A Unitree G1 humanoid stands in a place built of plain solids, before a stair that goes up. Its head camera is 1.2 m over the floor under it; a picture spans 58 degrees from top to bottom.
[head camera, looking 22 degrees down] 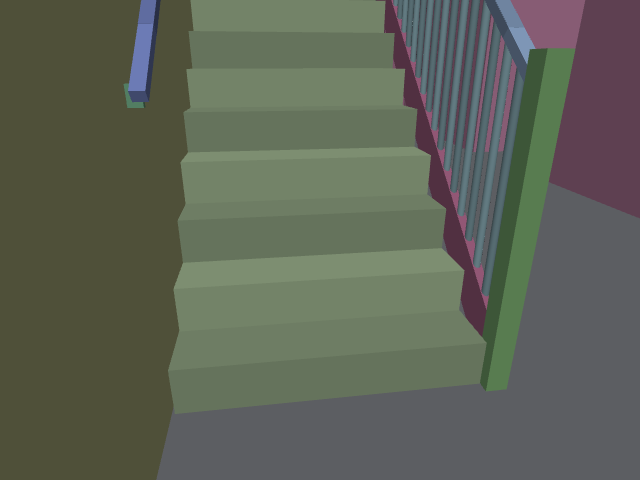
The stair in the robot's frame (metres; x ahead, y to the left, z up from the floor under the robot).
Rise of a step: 0.20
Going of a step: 0.24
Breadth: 1.20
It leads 8 degrees to the left of straight ahead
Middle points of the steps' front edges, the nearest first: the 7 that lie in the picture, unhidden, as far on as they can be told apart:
1.33 -0.06 0.20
1.57 -0.02 0.39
1.81 0.01 0.59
2.05 0.05 0.79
2.30 0.08 0.99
2.54 0.11 1.18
2.78 0.15 1.38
